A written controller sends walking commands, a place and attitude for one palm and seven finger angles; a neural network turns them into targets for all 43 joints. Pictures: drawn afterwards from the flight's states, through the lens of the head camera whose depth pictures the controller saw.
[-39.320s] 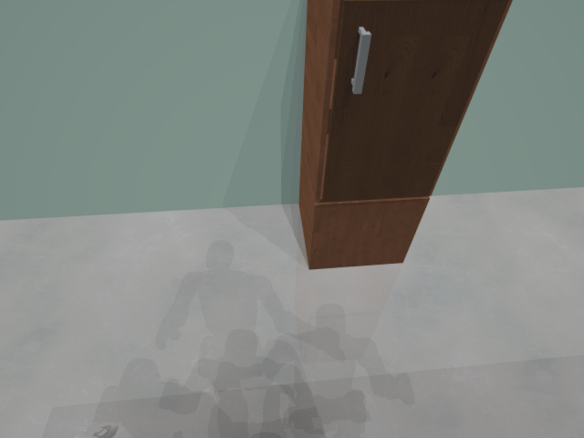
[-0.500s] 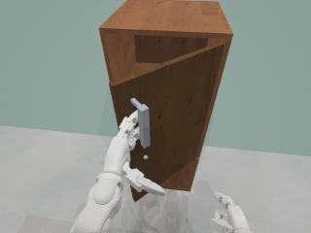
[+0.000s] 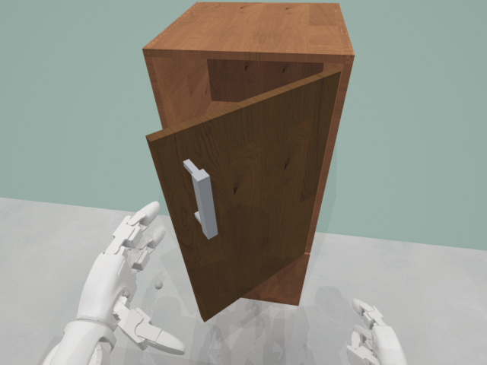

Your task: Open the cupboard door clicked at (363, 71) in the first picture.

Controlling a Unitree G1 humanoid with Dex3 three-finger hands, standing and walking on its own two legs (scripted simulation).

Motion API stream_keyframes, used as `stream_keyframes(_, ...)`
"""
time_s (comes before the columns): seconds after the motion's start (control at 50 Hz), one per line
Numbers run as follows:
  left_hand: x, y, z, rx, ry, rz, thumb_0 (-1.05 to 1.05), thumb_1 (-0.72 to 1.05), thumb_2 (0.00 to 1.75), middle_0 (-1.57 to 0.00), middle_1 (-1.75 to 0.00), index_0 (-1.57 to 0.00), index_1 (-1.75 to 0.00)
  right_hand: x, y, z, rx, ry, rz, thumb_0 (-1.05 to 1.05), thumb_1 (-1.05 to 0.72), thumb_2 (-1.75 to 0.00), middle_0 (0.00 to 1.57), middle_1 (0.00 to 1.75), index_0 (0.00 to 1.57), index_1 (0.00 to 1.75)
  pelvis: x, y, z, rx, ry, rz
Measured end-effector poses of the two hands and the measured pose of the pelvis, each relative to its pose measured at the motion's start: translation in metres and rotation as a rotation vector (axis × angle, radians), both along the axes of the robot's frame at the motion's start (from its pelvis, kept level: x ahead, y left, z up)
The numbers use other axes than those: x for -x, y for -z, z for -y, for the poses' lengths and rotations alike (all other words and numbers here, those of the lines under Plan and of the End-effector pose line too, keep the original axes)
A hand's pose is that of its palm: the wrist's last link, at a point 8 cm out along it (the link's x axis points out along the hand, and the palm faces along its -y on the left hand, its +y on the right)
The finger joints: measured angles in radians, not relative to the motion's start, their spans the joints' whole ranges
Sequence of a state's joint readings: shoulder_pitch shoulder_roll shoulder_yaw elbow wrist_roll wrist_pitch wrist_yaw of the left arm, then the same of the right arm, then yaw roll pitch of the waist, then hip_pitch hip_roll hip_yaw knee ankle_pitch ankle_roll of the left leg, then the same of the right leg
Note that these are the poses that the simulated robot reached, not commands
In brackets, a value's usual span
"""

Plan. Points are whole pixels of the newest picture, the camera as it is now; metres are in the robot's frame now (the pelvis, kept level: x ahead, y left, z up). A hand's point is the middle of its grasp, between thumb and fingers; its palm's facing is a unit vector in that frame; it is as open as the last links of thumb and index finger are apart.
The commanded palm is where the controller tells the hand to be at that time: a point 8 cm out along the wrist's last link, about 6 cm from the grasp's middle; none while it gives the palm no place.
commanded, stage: slide the hand sideways off the handle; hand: left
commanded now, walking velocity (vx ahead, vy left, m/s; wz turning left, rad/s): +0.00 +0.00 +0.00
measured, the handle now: (200, 200) +0.33 +0.10 +0.14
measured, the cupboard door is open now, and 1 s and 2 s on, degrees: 44 44 44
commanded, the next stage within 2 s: draw the hand back to the body in 0.12 s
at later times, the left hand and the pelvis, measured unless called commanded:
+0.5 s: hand (115, 297) +0.16 +0.17 +0.14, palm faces -0.03 -0.99 -0.10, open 16.3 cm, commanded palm +0.13 +0.23 +0.15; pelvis -0.02 +0.03 +0.00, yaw +0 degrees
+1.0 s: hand (57, 284) +0.17 +0.25 +0.15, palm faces +0.30 -0.91 -0.30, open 14.2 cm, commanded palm +0.13 +0.29 +0.17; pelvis -0.01 +0.05 +0.01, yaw +0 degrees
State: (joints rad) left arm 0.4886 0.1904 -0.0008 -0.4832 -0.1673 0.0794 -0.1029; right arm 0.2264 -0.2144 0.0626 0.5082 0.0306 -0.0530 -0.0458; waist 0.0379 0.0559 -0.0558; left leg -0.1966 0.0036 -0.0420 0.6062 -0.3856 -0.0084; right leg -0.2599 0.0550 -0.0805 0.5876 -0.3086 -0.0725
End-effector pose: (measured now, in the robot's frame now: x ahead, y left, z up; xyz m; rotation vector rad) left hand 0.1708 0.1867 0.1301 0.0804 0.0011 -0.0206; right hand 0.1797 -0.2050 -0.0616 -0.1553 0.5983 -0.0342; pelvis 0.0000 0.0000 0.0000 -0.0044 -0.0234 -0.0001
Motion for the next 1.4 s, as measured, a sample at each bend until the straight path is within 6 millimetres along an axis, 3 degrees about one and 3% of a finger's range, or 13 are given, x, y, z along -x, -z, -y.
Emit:
stream_keyframes(0.14,0.021,0.0,-0.019,-0.003,0.002,0.011,-0.01,-0.5,0.3,-0.15,-0.3,-0.15,-0.3,0.014,0.004,0.011,0.02,0.019,0.016,0.01,-0.91,-0.89,0.2,0.3,0.2,0.3,0.005,0.002,-0.001,0.007,-0.005,0.001)
stream_keyframes(0.26,0.029,0.004,-0.021,0.03,0.021,0.031,-0.01,-0.5,0.3,-0.15,-0.3,-0.15,-0.3,0.023,0.001,0.009,0.04,0.024,0.06,0.01,-0.91,-0.89,0.2,0.3,0.2,0.3,0.017,0.004,-0.009,0.014,-0.011,0.007)
stream_keyframes(0.48,0.025,-0.013,-0.039,-0.014,0.025,0.086,-0.01,-0.5,0.3,-0.16,-0.3,-0.15,-0.3,0.03,-0.005,-0.021,0.01,0.017,0.108,0.01,-0.91,-0.89,0.2,0.3,0.2,0.3,0.024,0.002,-0.025,0.011,-0.002,0.023)
stream_keyframes(0.76,0.034,-0.021,-0.08,-0.06,-0.042,0.069,-0.01,-0.46,0.32,-0.16,-0.3,-0.15,-0.3,0.014,-0.017,-0.045,0.031,-0.035,0.135,0.01,-0.91,-0.89,0.21,0.3,0.2,0.3,0.02,-0.001,-0.041,0.022,-0.008,0.036)
stream_keyframes(0.92,0.038,-0.029,-0.099,-0.211,-0.263,0.136,-0.01,-0.26,0.4,-0.16,-0.3,-0.16,-0.3,0.014,-0.016,-0.046,0.063,-0.038,0.082,0.01,-0.91,-0.89,0.21,0.3,0.2,0.3,0.018,-0.006,-0.045,0.017,0.004,0.04)
stream_keyframes(1.16,0.026,-0.047,-0.119,-0.338,-0.346,0.17,0.0,0.14,0.58,-0.18,-0.3,-0.18,-0.3,0.02,0.003,-0.038,0.053,0.008,-0.046,0.01,-0.91,-0.89,0.21,0.3,0.2,0.3,0.004,-0.012,-0.045,0.013,0.014,0.037)
stream_keyframes(1.4,0.023,-0.051,-0.139,-0.38,-0.437,0.16,0.01,0.56,0.75,-0.2,-0.3,-0.19,-0.3,0.009,0.001,-0.02,0.062,0.041,-0.063,0.01,-0.91,-0.89,0.21,0.3,0.2,0.3,-0.002,-0.014,-0.036,0.013,0.02,0.039)
